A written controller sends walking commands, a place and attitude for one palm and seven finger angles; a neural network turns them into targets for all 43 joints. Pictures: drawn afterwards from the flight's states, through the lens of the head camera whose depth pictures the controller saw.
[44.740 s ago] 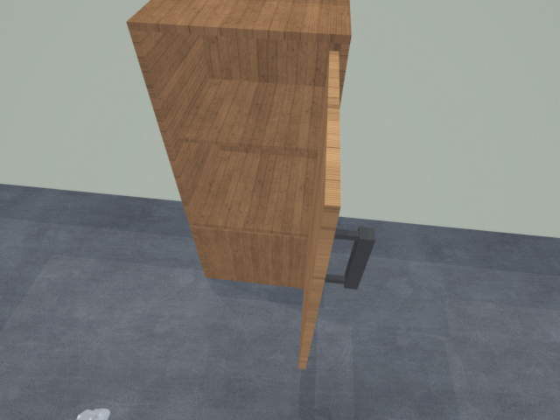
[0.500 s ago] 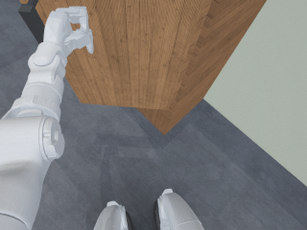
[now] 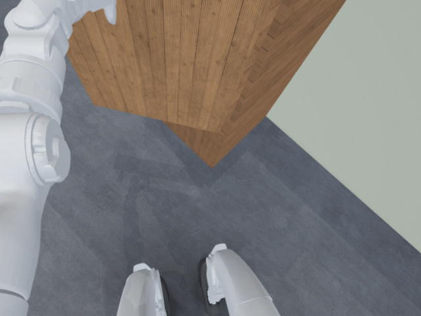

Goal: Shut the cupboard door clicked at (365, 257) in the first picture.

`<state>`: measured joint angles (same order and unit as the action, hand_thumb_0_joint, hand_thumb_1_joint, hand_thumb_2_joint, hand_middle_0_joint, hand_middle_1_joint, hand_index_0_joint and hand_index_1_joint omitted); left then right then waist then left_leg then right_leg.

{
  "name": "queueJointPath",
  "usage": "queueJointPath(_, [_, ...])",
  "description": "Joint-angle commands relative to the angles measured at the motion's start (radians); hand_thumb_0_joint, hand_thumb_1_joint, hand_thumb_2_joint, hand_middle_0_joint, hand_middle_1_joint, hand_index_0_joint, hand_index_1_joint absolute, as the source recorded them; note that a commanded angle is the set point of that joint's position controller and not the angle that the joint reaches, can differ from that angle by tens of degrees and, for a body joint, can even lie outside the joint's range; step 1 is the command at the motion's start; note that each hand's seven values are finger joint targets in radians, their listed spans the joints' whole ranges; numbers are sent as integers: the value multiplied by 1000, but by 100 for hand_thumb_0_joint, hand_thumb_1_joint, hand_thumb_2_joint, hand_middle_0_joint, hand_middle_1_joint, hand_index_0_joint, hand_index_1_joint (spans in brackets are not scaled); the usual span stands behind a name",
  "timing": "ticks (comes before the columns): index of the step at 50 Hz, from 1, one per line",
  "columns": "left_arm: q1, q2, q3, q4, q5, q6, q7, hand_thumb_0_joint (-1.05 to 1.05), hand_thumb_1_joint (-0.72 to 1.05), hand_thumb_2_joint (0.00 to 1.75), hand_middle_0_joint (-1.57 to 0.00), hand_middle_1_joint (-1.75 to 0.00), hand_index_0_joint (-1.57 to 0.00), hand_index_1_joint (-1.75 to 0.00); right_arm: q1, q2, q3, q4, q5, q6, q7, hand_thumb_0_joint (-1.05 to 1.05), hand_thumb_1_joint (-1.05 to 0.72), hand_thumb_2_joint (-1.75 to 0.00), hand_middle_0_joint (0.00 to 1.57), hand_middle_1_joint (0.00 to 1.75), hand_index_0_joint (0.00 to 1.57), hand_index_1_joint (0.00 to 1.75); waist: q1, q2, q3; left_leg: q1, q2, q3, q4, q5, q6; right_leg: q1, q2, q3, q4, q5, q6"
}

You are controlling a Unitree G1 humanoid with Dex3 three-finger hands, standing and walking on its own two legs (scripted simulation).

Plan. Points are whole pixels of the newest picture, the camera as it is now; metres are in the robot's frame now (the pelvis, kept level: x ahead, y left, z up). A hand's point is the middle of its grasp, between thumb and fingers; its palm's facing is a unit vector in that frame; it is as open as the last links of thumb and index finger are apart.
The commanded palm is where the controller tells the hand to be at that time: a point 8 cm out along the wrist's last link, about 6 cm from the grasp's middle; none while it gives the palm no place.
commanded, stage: pull the fist back off the door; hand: left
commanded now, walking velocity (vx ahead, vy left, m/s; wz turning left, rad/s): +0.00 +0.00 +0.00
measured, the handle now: out of the picture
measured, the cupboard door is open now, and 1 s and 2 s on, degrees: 34 28 28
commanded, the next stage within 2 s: draw the hand back to the body in 0.88 s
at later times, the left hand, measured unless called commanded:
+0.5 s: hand out of the picture +0.60 +0.04 +0.13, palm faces +0.11 -0.99 -0.04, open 3.1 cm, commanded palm +0.56 +0.08 +0.13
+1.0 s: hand (126, 39) +0.52 +0.04 +0.13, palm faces +0.11 -0.99 -0.04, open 3.1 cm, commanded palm +0.50 +0.09 +0.13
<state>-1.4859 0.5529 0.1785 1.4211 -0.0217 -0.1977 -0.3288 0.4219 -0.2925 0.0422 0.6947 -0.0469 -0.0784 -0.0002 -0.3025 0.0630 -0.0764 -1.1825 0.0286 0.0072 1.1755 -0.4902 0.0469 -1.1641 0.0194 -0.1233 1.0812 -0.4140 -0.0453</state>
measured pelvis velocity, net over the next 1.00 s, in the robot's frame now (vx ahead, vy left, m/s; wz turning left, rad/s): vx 0.03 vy -0.01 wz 0.02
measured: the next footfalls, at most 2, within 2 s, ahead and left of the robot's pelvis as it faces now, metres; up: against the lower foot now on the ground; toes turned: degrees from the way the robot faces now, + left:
none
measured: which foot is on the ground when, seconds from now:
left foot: down 0.00-1.00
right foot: down 0.00-1.00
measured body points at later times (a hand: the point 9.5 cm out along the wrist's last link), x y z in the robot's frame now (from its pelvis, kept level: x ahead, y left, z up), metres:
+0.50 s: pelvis +0.03 -0.01 +0.03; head +0.18 -0.02 +0.46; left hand +0.59 +0.09 +0.13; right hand -0.04 -0.23 -0.08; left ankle +0.02 +0.09 -0.64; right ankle +0.04 -0.10 -0.64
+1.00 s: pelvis +0.03 -0.01 +0.05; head +0.13 -0.02 +0.48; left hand +0.51 +0.09 +0.13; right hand +0.09 -0.27 -0.08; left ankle +0.02 +0.09 -0.64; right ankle +0.04 -0.10 -0.64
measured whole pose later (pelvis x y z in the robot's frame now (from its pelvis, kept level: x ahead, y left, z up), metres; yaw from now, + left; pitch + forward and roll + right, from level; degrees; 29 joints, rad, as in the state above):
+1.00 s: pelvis +0.03 -0.01 +0.05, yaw +1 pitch +18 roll +0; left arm -0.93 0.10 0.17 1.15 0.02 -0.45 0.29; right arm 0.31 -0.24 -0.01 0.65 -0.06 -0.01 0.07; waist -0.14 0.04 -0.11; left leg -0.80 0.00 0.04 0.93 -0.44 0.03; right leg -0.82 0.01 -0.08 0.91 -0.40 -0.05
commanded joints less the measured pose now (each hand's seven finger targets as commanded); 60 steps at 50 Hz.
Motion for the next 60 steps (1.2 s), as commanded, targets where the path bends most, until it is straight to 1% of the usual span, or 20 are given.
queueJointPath(1, [-623,54,196,-216,-69,-36,189,0,90,90,-130,-150,-130,-150,293,-171,-52,-33,-21,-8,-3,0,-90,-90,20,30,20,30,-63,233,-611,507,13,-149,-100,334,-14,101,23,76,-123,185,14])
queueJointPath(3, [-552,-28,190,-168,-26,-23,395,0,90,90,-130,-150,-130,-150,304,-166,-57,-37,-47,-8,33,0,-90,-90,20,30,20,30,-80,135,-592,481,20,-174,-121,301,-18,105,21,66,-117,172,33])
queueJointPath(6, [-579,-71,182,-244,111,-91,656,0,90,90,-130,-150,-130,-150,315,-153,-70,-47,-95,-3,91,0,-90,-90,20,30,20,30,-65,173,-638,497,15,-147,-101,351,-28,97,18,66,-111,199,42])
queueJointPath(8, [-585,-65,136,-271,220,-151,724,0,90,90,-130,-150,-130,-150,334,-159,-88,-29,-111,1,120,0,-90,-90,20,30,20,30,-70,178,-708,554,20,-155,-86,446,-37,111,21,66,-96,248,40])
queueJointPath(10, [-548,-51,105,-301,245,-176,706,0,90,90,-130,-150,-130,-150,342,-159,-102,-27,-99,15,134,0,-90,-90,20,30,20,30,-52,195,-754,588,10,-131,-102,489,-42,192,23,72,-115,299,32])
queueJointPath(11, [-516,-38,109,-279,234,-171,683,0,90,90,-130,-150,-130,-150,343,-161,-103,-26,-89,24,133,0,-90,-90,20,30,20,30,-45,161,-757,564,1,-116,-119,476,-37,259,25,79,-131,324,30])
queueJointPath(16, [-381,-8,177,-315,117,-148,591,0,90,90,-130,-150,-130,-150,328,-149,-95,-60,-51,53,108,0,-90,-90,20,30,20,30,8,82,-731,514,-18,-66,-196,442,-21,484,29,100,-193,424,32])
queueJointPath(21, [-207,-112,140,-351,85,-240,593,0,90,90,-130,-150,-130,-150,310,-129,-101,-60,-50,43,108,0,-90,-90,20,30,20,30,36,20,-605,507,-22,-36,-238,442,-20,530,29,104,-228,464,34])
queueJointPath(25, [-76,-223,74,-329,71,-261,581,0,90,90,-130,-150,-130,-150,293,-125,-113,-53,-41,48,110,0,-90,-90,20,30,20,30,46,-30,-531,526,-29,-20,-261,451,-19,541,29,102,-251,490,34])
queueJointPath(26, [-56,-200,96,-323,66,-257,581,0,90,90,-130,-150,-130,-150,285,-128,-116,-54,-37,52,107,0,-90,-90,20,30,20,30,53,-47,-508,507,-32,-13,-266,430,-17,555,27,106,-258,483,35])
queueJointPath(33, [-25,-308,20,-520,40,-330,590,0,90,90,-130,-150,-130,-150,223,-108,-128,-70,-33,55,99,0,-90,-90,20,30,20,30,93,35,-583,661,-33,-15,-265,556,-29,559,18,98,-231,558,28])
queueJointPath(40, [180,-378,-33,-607,45,-320,606,0,90,90,-130,-150,-130,-150,151,-92,-134,-99,-18,70,91,0,-90,-90,20,30,20,30,140,-52,-555,651,-39,7,-298,546,-26,649,12,104,-247,606,33])
queueJointPath(43, [76,-359,-38,-567,45,-307,620,0,90,90,-130,-150,-130,-150,122,-90,-123,-87,-12,74,70,0,-90,-90,20,30,20,30,98,-128,-444,577,-45,13,-317,389,-15,638,6,118,-286,509,44])
queueJointPath(45, [23,-317,-9,-524,44,-311,628,0,90,90,-130,-150,-130,-150,96,-91,-116,-76,-12,69,60,0,-90,-90,20,30,20,30,97,-126,-423,545,-53,10,-323,296,-14,627,1,131,-302,418,46])
queueJointPath(48, [-10,-296,-1,-497,42,-337,618,0,90,90,-130,-150,-130,-150,78,-91,-108,-74,-15,57,51,0,-90,-90,20,30,20,30,89,-110,-459,544,-56,1,-319,283,-13,625,-2,134,-291,399,43])
queueJointPath(50, [1,-331,-32,-430,48,-338,601,0,90,90,-130,-150,-130,-150,74,-89,-105,-63,-15,48,55,0,-90,-90,20,30,20,30,81,-72,-452,550,-52,-7,-312,278,-18,573,-2,124,-280,374,40])
queueJointPath(53, [184,-242,67,-430,20,-319,569,0,90,90,-130,-150,-130,-150,75,-101,-103,-105,-5,51,57,0,-90,-90,20,30,20,30,169,-69,-544,569,-58,5,-340,330,-22,691,2,127,-278,424,29])
queueJointPath(55, [272,-250,61,-511,-1,-300,533,0,90,90,-130,-150,-130,-150,65,-94,-101,-140,6,61,55,0,-90,-90,20,30,20,30,202,-73,-560,582,-57,22,-367,375,-22,775,3,131,-293,496,30])
queueJointPath(57, [382,-233,77,-618,-25,-280,507,0,90,90,-130,-150,-130,-150,52,-93,-102,-172,19,68,50,0,-90,-90,20,30,20,30,231,-116,-555,589,-55,34,-394,393,-18,849,7,133,-317,539,30])
queueJointPath(60, [471,-272,31,-810,-61,-262,473,0,90,90,-130,-150,-130,-150,21,-89,-105,-196,39,64,39,0,-90,-90,20,30,20,30,234,-155,-490,636,-48,40,-439,384,-13,881,10,128,-368,532,35])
